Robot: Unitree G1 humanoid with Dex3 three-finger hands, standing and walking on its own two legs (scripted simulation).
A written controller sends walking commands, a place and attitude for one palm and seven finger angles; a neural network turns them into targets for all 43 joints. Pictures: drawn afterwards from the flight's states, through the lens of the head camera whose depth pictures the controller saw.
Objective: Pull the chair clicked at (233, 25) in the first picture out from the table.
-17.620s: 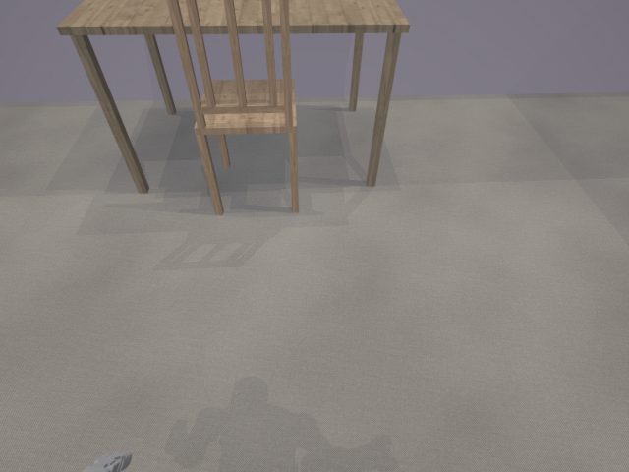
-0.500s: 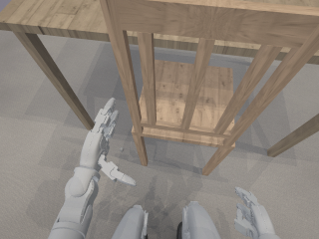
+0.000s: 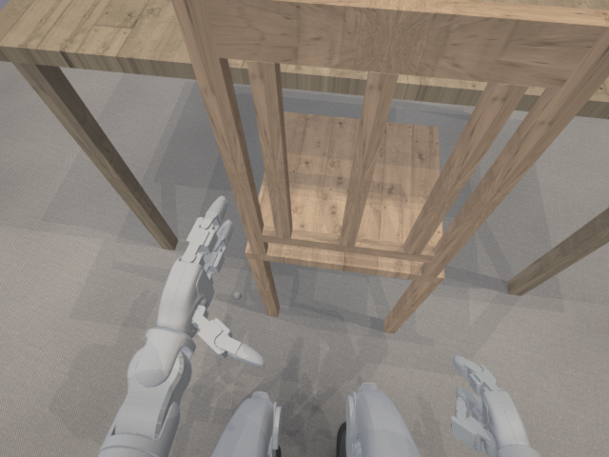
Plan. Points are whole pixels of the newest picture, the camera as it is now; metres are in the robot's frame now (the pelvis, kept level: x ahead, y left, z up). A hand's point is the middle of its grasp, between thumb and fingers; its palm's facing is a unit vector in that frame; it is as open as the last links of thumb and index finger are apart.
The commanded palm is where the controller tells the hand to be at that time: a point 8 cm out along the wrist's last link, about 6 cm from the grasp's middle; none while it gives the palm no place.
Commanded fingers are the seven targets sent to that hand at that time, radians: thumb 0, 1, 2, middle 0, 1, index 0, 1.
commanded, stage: aim the fingers beside a spindle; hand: left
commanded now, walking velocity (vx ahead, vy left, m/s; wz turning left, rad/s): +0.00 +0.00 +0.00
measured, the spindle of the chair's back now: (360, 181) +0.45 -0.06 +0.06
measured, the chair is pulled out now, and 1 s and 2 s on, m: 0.00 0.00 0.00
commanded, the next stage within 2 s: none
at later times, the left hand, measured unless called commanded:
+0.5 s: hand (221, 279) +0.33 +0.11 +0.03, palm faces -0.13 -0.99 -0.05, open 16.9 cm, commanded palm +0.30 +0.16 +0.02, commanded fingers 0.00 -0.50 0.30 -0.06 -0.08 -0.06 -0.08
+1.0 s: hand (232, 300) +0.30 +0.10 +0.01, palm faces -0.21 -0.98 -0.01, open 16.9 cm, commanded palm +0.30 +0.16 +0.03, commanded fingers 0.00 -0.50 0.30 -0.06 -0.08 -0.06 -0.08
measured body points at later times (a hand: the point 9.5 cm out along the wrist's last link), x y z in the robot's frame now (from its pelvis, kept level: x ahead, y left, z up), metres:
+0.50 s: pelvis +0.00 +0.00 +0.00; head +0.11 -0.01 +0.43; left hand +0.33 +0.17 +0.03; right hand +0.17 -0.24 -0.11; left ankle +0.00 +0.12 -0.62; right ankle +0.04 -0.10 -0.62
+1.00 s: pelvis +0.00 +0.01 +0.00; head +0.11 +0.00 +0.43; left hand +0.31 +0.15 +0.02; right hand +0.17 -0.23 -0.10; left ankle +0.00 +0.12 -0.62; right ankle +0.04 -0.10 -0.62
